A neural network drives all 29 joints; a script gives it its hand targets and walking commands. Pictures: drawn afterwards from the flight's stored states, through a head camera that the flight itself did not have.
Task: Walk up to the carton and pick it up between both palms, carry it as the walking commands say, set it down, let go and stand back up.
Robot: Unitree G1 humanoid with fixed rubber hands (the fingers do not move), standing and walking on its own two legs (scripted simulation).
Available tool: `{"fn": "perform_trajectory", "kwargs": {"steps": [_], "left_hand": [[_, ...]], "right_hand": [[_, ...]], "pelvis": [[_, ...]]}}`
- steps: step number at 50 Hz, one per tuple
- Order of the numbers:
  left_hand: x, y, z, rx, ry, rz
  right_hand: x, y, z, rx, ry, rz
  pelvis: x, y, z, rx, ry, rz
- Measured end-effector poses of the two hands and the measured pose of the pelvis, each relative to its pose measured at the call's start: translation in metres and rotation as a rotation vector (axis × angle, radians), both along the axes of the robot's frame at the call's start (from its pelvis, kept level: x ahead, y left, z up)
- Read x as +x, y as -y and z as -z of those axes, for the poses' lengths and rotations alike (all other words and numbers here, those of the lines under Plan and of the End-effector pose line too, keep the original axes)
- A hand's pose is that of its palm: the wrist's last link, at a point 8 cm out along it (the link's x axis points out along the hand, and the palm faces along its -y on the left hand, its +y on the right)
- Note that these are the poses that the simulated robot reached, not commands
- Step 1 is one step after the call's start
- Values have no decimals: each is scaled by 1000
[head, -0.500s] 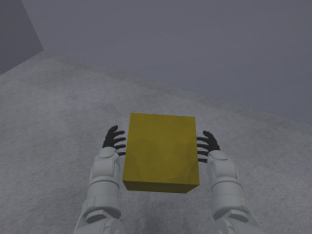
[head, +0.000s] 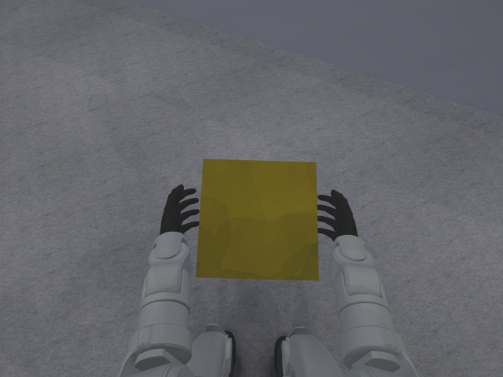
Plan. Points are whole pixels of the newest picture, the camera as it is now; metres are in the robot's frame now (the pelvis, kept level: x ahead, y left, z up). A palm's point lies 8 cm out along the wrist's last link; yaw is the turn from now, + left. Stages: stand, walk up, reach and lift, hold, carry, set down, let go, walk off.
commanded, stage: set down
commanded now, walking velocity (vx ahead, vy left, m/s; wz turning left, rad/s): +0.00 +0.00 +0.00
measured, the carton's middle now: (256, 222) +0.39 +0.00 -0.15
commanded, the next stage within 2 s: none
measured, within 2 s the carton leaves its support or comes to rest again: neither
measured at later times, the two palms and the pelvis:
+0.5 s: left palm (184, 235) +0.36 +0.15 -0.13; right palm (327, 235) +0.36 -0.14 -0.14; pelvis -0.02 +0.00 -0.08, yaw +0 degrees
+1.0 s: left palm (193, 238) +0.38 +0.14 -0.22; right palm (318, 236) +0.39 -0.14 -0.23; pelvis -0.04 +0.00 -0.16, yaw +0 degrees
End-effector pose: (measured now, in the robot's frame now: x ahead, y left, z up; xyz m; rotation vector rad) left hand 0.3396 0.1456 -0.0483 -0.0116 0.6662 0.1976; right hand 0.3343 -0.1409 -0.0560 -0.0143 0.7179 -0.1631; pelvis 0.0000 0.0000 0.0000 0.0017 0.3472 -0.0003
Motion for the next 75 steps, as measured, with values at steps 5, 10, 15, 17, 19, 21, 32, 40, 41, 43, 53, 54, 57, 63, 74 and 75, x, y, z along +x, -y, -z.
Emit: {"fn": "perform_trajectory", "kwargs": {"steps": [5,10,15,17,19,21,32,40,41,43,53,54,57,63,74,75], "left_hand": [[3,-2,19,-11,7,-23],[7,-4,36,-18,14,-36],[12,-4,52,-18,18,-40],[14,-4,59,-17,20,-37],[16,-4,66,-16,23,-37],[18,-3,72,-17,23,-40],[24,-1,109,1,21,-48],[31,0,136,3,21,-52],[32,0,139,2,21,-53],[34,0,146,2,20,-54],[41,1,185,5,7,-60],[42,2,188,5,7,-60],[46,2,199,4,9,-61],[52,3,221,11,8,-60],[62,5,263,8,2,-59],[63,5,266,8,2,-60]], "right_hand": [[7,-2,17,5,10,-2],[15,-4,33,3,19,-10],[19,-5,50,3,23,-9],[20,-5,56,1,26,-7],[22,-5,63,-2,29,-5],[24,-5,70,-7,29,-3],[33,-5,111,-21,22,4],[42,-5,138,-25,21,-7],[43,-4,142,-24,21,-8],[45,-4,148,-24,20,-9],[55,-3,186,-34,8,-22],[56,-3,189,-36,9,-22],[59,-2,200,-37,11,-20],[66,-2,223,-38,10,-29],[76,1,266,-42,2,-37],[78,1,269,-43,2,-39]], "pelvis": [[-1,1,14,1,-70,-1],[-5,2,30,-2,-126,-6],[-10,1,46,-5,-168,-8],[-12,0,53,-6,-182,-9],[-15,-1,60,-6,-196,-9],[-17,-1,68,-6,-207,-9],[-29,-5,108,-5,-258,-7],[-35,-4,134,-3,-291,-7],[-35,-4,137,-2,-295,-7],[-36,-3,142,-1,-304,-6],[-39,1,170,3,-347,-1],[-39,2,173,2,-351,0],[-40,3,181,2,-363,2],[-43,4,199,4,-382,7],[-49,2,230,10,-405,26],[-50,2,233,11,-406,27]]}}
